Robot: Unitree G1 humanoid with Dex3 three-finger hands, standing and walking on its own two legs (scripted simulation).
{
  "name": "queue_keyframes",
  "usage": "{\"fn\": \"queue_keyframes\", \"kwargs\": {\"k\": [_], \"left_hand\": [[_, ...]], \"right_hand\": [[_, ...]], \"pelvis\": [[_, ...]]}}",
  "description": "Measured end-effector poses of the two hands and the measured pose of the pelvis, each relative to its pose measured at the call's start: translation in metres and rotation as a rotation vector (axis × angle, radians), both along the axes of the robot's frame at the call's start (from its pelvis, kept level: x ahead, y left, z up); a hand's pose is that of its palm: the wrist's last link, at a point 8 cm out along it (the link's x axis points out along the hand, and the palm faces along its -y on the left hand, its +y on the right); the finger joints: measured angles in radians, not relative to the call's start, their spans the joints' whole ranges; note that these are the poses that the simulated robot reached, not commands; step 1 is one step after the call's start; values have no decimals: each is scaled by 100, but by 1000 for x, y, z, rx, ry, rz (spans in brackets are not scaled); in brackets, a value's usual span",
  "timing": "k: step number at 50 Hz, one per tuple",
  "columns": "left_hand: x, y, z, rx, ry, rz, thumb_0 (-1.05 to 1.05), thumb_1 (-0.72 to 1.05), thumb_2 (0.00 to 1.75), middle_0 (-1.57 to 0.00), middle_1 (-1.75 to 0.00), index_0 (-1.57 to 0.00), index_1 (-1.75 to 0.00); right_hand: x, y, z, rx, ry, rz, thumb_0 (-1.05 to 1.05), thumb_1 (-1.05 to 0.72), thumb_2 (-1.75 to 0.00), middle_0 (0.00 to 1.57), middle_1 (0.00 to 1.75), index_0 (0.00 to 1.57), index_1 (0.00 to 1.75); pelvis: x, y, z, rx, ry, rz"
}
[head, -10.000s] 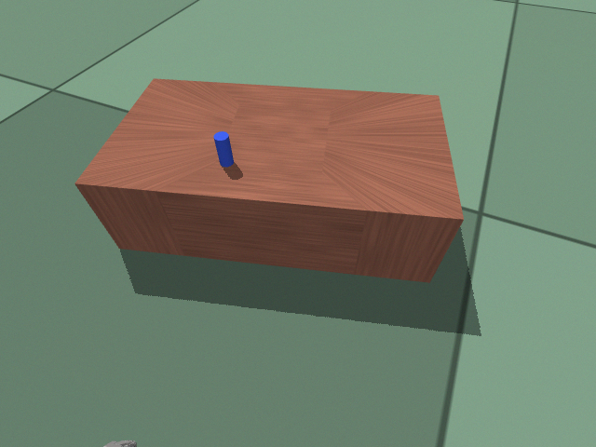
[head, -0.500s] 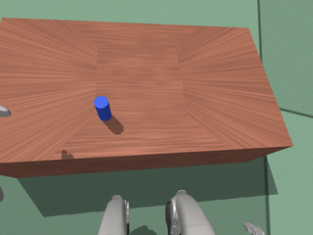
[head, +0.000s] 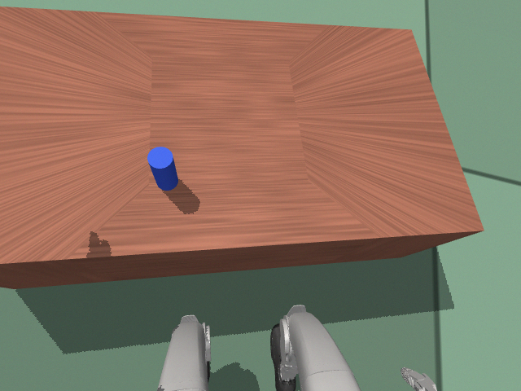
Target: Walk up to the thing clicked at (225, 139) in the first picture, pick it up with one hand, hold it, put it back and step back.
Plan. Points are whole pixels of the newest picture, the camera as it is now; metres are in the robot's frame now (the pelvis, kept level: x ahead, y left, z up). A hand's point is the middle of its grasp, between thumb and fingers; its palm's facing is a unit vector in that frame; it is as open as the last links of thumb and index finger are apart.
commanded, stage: go down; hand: left
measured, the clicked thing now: (164, 170) +0.53 +0.16 -0.23
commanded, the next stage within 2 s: none
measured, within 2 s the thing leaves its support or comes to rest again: neither
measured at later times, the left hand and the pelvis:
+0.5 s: hand out of the picture +0.47 +0.37 +0.06, palm faces +0.17 -0.99 -0.04, open 16.7 cm; pelvis +0.00 +0.00 -0.01, yaw +0 degrees
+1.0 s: hand out of the picture +0.48 +0.37 +0.06, palm faces +0.16 -0.99 -0.02, open 16.8 cm; pelvis +0.00 +0.00 -0.01, yaw +0 degrees
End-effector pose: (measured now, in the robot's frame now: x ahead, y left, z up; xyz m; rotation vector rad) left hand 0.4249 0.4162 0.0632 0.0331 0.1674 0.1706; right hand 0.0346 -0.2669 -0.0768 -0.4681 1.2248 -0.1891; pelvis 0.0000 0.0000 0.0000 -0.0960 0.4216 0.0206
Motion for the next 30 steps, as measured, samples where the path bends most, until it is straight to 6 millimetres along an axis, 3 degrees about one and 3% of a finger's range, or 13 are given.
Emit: {"fn": "queue_keyframes", "kwargs": {"k": [30], "left_hand": [[18, 7, 4, 1, -69, -4, -1, -33, 12, -4, -4, -2, -5]], "right_hand": [[-11, 0, -11, -3, 49, 4, 0, -89, -90, 20, 30, 20, 30]], "pelvis": [[-4, -2, -13, -11, 38, 2]]}}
